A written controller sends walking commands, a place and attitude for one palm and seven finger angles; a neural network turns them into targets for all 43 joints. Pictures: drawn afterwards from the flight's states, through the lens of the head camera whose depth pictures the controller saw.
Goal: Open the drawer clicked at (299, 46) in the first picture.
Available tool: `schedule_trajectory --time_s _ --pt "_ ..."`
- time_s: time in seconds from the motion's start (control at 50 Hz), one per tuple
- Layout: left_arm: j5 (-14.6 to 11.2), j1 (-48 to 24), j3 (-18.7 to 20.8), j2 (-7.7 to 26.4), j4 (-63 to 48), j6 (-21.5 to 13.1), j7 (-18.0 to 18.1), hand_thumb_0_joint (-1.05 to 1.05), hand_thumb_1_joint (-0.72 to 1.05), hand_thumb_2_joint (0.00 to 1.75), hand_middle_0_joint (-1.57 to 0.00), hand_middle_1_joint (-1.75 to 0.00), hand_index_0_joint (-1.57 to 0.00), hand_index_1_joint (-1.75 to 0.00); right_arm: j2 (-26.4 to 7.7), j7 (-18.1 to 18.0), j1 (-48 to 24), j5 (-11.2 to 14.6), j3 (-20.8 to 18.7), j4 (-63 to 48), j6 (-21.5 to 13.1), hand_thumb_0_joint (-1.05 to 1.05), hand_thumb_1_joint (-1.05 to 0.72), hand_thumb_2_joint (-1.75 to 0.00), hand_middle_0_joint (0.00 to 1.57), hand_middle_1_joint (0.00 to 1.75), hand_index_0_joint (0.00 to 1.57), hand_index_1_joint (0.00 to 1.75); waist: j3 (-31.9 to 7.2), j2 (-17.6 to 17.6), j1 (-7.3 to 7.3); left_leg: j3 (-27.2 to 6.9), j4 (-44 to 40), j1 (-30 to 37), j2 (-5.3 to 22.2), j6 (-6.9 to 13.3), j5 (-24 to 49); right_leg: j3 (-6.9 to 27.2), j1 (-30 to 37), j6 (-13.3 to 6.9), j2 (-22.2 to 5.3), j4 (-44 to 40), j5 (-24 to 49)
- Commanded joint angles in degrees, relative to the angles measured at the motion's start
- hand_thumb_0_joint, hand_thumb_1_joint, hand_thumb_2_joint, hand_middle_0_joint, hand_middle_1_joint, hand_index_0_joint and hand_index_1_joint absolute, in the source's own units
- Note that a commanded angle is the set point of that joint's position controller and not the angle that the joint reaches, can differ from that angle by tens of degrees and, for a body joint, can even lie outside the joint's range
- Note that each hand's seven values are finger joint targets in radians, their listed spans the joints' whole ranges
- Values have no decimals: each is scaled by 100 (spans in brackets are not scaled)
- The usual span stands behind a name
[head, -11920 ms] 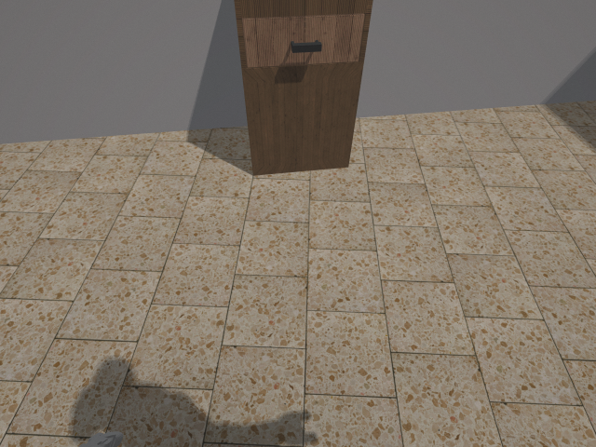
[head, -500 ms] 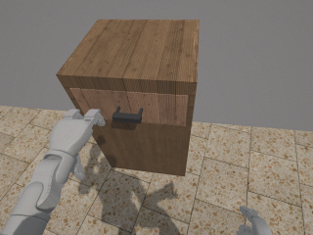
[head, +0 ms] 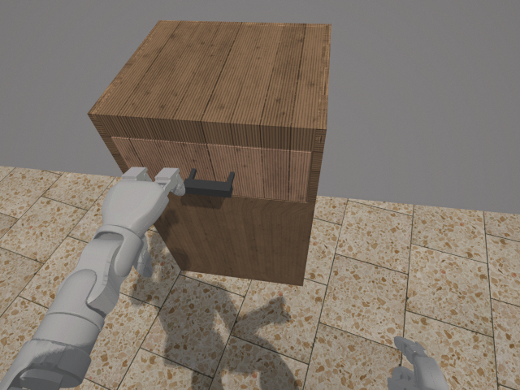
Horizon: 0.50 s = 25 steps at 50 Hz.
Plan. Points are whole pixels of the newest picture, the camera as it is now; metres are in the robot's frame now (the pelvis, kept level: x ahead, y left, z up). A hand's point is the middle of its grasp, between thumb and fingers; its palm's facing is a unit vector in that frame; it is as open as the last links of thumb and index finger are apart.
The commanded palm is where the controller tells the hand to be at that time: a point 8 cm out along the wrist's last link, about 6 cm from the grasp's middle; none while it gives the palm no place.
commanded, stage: move the hooked fingers above the handle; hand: left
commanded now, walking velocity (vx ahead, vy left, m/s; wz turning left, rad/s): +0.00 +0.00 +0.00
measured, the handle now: (210, 181) +0.56 +0.20 -0.10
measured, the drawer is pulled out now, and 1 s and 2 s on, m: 0.00 0.00 0.00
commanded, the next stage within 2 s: lower the fingers behind the handle in 1.92 s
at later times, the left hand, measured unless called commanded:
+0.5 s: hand (177, 197) +0.43 +0.21 +0.01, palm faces -0.05 -0.04 -1.00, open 13.8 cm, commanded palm +0.40 +0.22 +0.07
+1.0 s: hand (193, 187) +0.48 +0.20 -0.03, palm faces -0.10 -0.01 -0.99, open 13.8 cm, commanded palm +0.47 +0.21 +0.03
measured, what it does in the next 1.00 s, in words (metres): stands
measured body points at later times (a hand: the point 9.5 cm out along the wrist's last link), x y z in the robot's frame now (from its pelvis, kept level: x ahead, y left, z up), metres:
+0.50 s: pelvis +0.01 +0.01 -0.01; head +0.08 -0.01 +0.43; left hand +0.42 +0.21 +0.06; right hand +0.07 -0.27 -0.15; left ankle -0.03 +0.12 -0.73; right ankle +0.01 -0.13 -0.73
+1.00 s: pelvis +0.00 +0.01 -0.04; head +0.11 +0.00 +0.40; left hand +0.48 +0.20 +0.02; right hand +0.01 -0.27 -0.16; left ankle -0.03 +0.12 -0.73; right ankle +0.01 -0.13 -0.73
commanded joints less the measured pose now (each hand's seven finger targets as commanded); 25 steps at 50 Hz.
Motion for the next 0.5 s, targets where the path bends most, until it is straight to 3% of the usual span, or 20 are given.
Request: schedule_trajectory --time_s 0.0,0.04,0.1,0.14,0.2,0.22,0.26,0.3,0.34,0.38,0.42,0.48 --pt "34 -2128 734 1172 -595 -83 438 0 -50 30 -30 -120 -30 -120 -694 -45 75 -14 -310 -558 -132 0 -90 -90 20 30 20 30 -1777 -176 -164 13 -134 143 -340 138 1818 115 902 -301 395 -28 1489" --pt "55 -2234 642 1065 -368 -40 479 0 -50 30 -30 -120 -30 -120 -716 -21 180 -9 -343 -543 -118 0 -90 -90 20 30 20 30 -1857 -266 -173 22 -76 78 -327 145 1947 108 876 -308 399 50 1639" --pt "135 -2336 722 1175 -168 -8 533 0 -50 30 -30 -120 -30 -120 -758 -2 302 -13 -391 -558 -72 0 -90 -90 20 30 20 30 -2091 -216 -158 25 7 -11 -328 154 1996 123 899 -318 400 155 1681" --pt "133 -2482 670 1125 58 12 565 0 -50 30 -30 -120 -30 -120 -783 -2 396 2 -404 -530 -41 0 -90 -90 20 30 20 30 -2025 -361 -253 38 73 -121 -319 177 1974 133 819 -303 406 184 1763" --pt "207 -2806 857 1359 172 -85 649 0 -50 30 -30 -120 -30 -120 -816 -15 565 -17 -462 -490 -21 0 -90 -90 20 30 20 30 -2249 -298 -276 24 174 -171 -318 189 2084 145 788 -310 414 299 1838" --pt "202 -2740 794 1250 226 -108 679 0 -50 30 -30 -120 -30 -120 -801 -13 620 -18 -480 -486 -10 0 -90 -90 20 30 20 30 -2384 -264 -272 37 216 -148 -322 192 2147 146 796 -307 413 331 1894" --pt "209 -3061 729 1177 392 -151 749 0 -50 30 -30 -120 -30 -120 -822 -7 740 -13 -501 -420 -5 0 -90 -90 20 30 20 30 -2294 -324 -403 -9 283 -220 -308 194 2155 116 614 -311 435 364 1865" --pt "264 -3111 917 1381 665 -199 864 0 -50 30 -30 -120 -30 -120 -844 -11 844 -25 -541 -343 -1 0 -90 -90 20 30 20 30 -2328 -312 -388 20 336 -268 -299 204 2110 132 527 -305 439 416 1826" --pt "316 -3373 819 1302 771 -227 964 0 -50 30 -30 -120 -30 -120 -846 5 937 -38 -560 -287 10 0 -90 -90 20 30 20 30 -2466 -208 -447 24 406 -284 -301 199 2211 137 461 -310 437 484 1936" --pt "358 -3338 1092 1579 781 -255 1074 0 -50 30 -30 -120 -30 -120 -864 21 1025 -54 -590 -272 22 0 -90 -90 20 30 20 30 -2795 -43 -355 28 479 -266 -291 191 2470 169 576 -322 442 580 2098" --pt "350 -3239 778 1150 951 -199 1131 0 -50 30 -30 -120 -30 -120 -840 69 1056 -46 -608 -254 35 0 -90 -90 20 30 20 30 -2661 -46 -430 19 523 -267 -252 174 2663 129 390 -321 459 605 2146" --pt "367 -3446 691 1089 1373 -99 1178 0 -50 30 -30 -120 -30 -120 -899 101 1147 -36 -605 -187 60 0 -90 -90 20 30 20 30 -2513 -280 -546 29 552 -462 -252 202 2387 123 255 -302 475 596 2025"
